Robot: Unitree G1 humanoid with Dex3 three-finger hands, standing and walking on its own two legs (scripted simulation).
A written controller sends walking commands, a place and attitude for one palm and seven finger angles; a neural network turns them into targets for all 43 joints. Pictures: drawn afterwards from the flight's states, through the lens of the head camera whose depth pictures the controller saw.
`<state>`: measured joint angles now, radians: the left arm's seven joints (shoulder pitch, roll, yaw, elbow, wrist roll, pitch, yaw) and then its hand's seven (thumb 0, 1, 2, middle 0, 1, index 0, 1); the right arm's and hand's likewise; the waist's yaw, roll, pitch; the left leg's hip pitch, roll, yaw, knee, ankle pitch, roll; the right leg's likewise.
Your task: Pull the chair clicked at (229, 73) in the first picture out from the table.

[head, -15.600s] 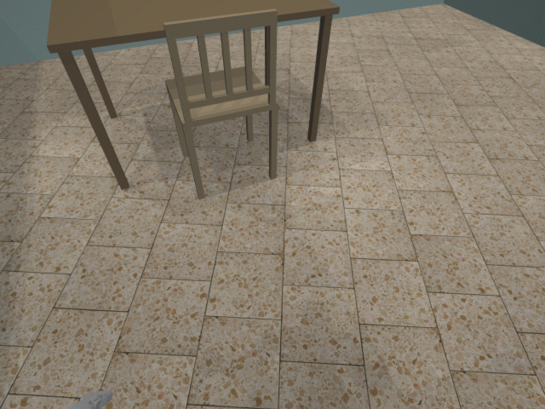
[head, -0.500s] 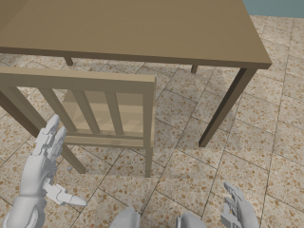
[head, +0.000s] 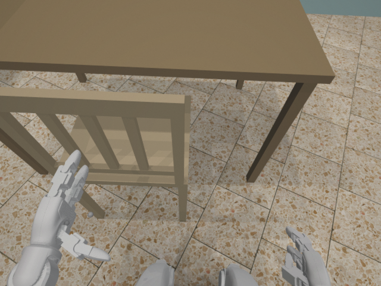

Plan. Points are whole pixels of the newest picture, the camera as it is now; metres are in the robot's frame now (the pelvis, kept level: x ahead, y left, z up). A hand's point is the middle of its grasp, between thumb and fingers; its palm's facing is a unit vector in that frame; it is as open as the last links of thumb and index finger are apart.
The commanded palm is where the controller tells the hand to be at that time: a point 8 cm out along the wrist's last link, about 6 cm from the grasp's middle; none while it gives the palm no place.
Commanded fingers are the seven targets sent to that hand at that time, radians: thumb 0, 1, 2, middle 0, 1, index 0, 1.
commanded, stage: raise the hand toward the chair's back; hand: left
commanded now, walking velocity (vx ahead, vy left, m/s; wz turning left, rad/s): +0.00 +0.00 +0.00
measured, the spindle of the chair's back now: (102, 143) +0.43 +0.25 -0.02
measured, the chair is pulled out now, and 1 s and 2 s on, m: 0.00 0.00 0.00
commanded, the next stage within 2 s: aim the fingers beside a spindle in 0.02 s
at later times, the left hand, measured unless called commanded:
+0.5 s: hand (102, 205) +0.26 +0.18 +0.04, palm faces +0.00 -1.00 -0.05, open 16.9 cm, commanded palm +0.24 +0.24 +0.03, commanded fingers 0.00 -0.50 0.30 -0.06 -0.08 -0.06 -0.08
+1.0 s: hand (119, 204) +0.27 +0.16 +0.00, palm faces -0.02 -1.00 -0.02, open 16.9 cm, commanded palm +0.26 +0.22 +0.01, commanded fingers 0.00 -0.50 0.30 -0.06 -0.08 -0.06 -0.08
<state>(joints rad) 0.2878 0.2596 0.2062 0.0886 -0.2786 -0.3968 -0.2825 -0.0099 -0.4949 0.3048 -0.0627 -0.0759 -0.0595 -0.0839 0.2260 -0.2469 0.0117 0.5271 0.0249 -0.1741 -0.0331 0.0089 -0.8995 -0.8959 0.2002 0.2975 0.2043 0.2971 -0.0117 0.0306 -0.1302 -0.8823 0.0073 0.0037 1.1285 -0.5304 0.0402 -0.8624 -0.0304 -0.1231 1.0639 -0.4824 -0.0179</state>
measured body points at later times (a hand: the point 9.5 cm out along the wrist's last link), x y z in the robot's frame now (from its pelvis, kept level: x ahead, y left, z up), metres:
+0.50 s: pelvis +0.00 -0.01 -0.01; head +0.08 +0.00 +0.44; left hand +0.25 +0.24 +0.05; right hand +0.17 -0.25 -0.09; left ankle +0.01 +0.09 -0.66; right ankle +0.02 -0.11 -0.66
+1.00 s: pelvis -0.01 -0.01 -0.02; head +0.09 +0.00 +0.42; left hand +0.27 +0.22 +0.01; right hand +0.16 -0.25 -0.11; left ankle +0.01 +0.09 -0.66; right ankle +0.02 -0.12 -0.66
